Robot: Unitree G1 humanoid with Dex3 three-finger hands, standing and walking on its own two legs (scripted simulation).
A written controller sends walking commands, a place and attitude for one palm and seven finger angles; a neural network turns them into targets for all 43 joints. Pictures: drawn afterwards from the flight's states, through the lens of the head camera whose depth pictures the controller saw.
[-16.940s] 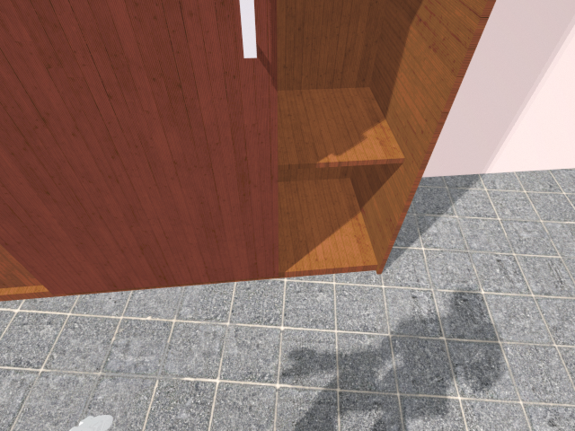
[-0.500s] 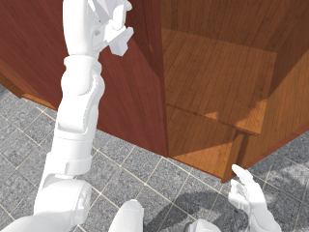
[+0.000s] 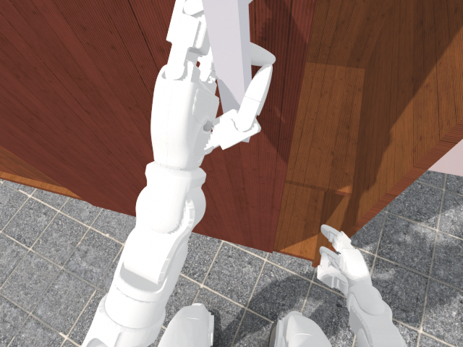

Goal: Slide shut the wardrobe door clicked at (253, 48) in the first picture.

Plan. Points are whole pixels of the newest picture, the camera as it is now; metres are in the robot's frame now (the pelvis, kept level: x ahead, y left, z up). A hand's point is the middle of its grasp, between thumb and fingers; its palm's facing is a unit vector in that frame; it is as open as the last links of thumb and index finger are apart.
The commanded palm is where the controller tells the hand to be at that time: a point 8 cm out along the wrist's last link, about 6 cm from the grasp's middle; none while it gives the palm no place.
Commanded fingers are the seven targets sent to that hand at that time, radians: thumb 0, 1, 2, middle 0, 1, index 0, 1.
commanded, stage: step sideways, sliding the door along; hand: left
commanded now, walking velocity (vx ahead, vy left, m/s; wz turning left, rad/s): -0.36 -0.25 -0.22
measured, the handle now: (241, 60) +0.37 +0.03 +0.27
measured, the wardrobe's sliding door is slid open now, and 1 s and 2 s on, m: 0.16 0.00 0.00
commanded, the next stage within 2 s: stop walking and hold the door there in 1.04 s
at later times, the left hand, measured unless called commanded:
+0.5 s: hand (407, 137) +0.30 -0.11 +0.25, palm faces -0.13 -0.99 -0.01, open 7.5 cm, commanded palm +0.29 -0.11 +0.25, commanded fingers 0.00 0.90 0.90 -0.45 -1.40 -0.45 -1.40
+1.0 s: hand out of the picture +0.31 -0.15 +0.26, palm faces +0.16 -0.98 -0.07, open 6.9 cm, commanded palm +0.27 -0.18 +0.26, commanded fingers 0.00 0.90 0.90 -0.45 -1.40 -0.45 -1.40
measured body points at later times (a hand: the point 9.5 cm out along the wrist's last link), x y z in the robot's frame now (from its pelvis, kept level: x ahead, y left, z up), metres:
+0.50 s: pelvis -0.10 -0.12 +0.00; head -0.02 -0.14 +0.44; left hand +0.30 -0.05 +0.25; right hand +0.07 -0.36 -0.11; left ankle -0.10 +0.03 -0.73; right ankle +0.00 -0.15 -0.73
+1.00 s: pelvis -0.17 -0.29 -0.01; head -0.08 -0.30 +0.43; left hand +0.29 -0.10 +0.26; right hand +0.02 -0.51 -0.13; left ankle -0.13 -0.08 -0.73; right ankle -0.14 -0.37 -0.71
